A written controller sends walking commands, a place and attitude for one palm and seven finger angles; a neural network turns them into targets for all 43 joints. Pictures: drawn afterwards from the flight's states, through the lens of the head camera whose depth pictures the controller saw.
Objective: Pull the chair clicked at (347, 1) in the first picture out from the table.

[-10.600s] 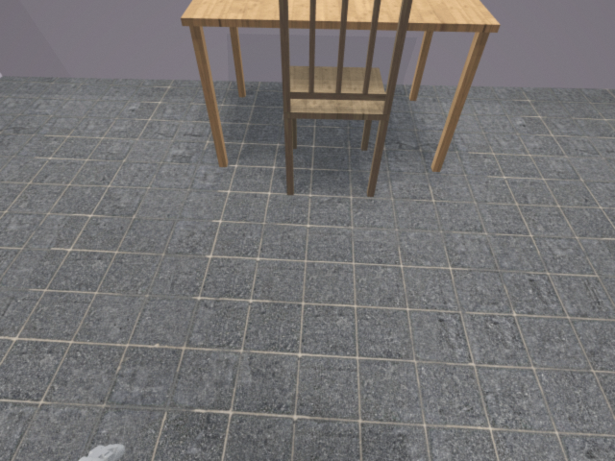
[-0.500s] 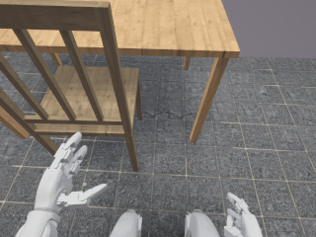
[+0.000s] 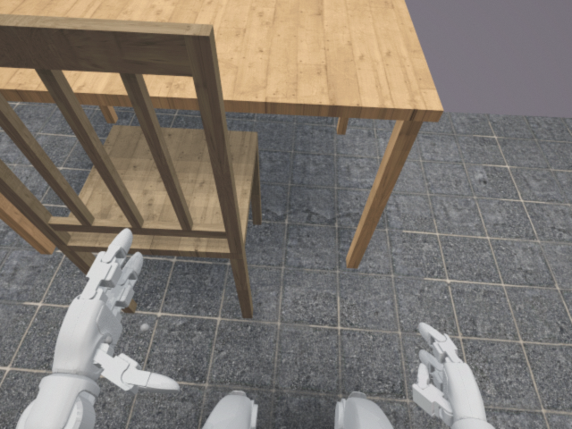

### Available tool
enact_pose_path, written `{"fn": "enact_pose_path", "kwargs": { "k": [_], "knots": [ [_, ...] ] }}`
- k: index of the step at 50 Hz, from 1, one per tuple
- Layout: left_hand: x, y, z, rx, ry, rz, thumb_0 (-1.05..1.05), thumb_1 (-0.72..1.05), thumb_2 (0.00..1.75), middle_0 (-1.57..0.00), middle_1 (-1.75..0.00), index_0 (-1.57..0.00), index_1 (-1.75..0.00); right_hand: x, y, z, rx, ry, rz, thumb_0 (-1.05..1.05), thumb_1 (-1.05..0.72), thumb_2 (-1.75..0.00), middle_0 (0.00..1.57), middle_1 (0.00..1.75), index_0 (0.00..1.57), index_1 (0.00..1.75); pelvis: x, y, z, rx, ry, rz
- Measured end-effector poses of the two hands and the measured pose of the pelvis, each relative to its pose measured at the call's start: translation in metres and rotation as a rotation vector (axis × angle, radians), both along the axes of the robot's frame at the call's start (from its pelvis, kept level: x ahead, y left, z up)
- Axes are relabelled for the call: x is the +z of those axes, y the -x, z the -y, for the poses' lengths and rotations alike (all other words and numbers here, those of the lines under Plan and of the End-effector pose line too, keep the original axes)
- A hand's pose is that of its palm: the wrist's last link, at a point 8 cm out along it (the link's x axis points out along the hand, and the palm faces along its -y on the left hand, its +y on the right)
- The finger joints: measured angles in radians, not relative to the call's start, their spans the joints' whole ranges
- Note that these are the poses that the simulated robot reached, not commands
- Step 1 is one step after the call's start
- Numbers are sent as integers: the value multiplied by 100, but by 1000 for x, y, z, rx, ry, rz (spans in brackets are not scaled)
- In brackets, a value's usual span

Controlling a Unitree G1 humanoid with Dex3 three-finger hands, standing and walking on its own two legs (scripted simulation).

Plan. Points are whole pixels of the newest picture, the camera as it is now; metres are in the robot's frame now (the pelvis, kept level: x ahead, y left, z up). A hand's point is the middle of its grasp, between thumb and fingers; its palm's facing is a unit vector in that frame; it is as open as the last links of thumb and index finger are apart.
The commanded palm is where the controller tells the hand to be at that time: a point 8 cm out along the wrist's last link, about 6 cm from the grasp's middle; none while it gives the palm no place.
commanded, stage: raise the hand toward the chair's back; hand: left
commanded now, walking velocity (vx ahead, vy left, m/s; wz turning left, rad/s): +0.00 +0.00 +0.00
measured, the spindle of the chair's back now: (103, 164) +0.49 +0.35 +0.04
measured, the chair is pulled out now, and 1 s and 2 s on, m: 0.00 0.00 0.00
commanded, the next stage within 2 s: aim the fingers beside a spindle in 0.78 s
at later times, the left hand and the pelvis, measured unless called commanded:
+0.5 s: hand (141, 302) +0.25 +0.20 +0.06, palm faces +0.00 -1.00 -0.05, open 16.9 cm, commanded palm +0.23 +0.26 +0.06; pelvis +0.01 +0.00 +0.01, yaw +0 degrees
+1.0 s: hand (143, 311) +0.25 +0.20 +0.05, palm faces +0.00 -1.00 -0.03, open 16.9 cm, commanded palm +0.24 +0.25 +0.06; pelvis +0.00 +0.00 +0.00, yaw +0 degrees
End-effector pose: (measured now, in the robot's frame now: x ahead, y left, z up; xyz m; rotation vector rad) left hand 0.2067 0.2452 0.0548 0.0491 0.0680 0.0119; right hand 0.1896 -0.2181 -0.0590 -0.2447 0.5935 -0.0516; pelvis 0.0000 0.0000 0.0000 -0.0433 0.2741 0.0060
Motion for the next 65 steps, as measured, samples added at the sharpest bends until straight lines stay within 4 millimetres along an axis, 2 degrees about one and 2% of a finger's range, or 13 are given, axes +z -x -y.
{"fn": "enact_pose_path", "kwargs": {
  "k": [7,20,27,47,65],
  "knots": [
    [1,-11,-7,0,3,-13,-1,-48,31,-7,-8,-6,-9,-5,1,-1,3,-7,-36,1,-91,-89,21,30,20,30,2,-5,1,1,1,-5],
    [7,-29,-13,-10,4,-3,-2,-50,30,-6,-8,-6,-8,-4,19,20,-57,28,-93,1,-91,-89,21,30,20,30,7,-10,0,-5,-2,-4],
    [9,-26,-10,-9,2,0,-2,-50,30,-6,-8,-6,-8,-1,22,23,-66,28,-90,1,-91,-89,20,30,20,30,9,-9,1,-7,-6,0],
    [1,-17,-10,-4,15,-1,-2,-50,30,-6,-8,-6,-8,-3,16,14,-29,20,-68,1,-91,-89,21,30,20,30,6,-2,2,-2,-3,0],
    [-10,-51,11,-47,32,12,-2,-50,30,-6,-8,-6,-8,-14,26,13,-42,26,-112,1,-91,-89,21,30,20,30,-1,-3,-4,-9,-4,-36]
  ]
}}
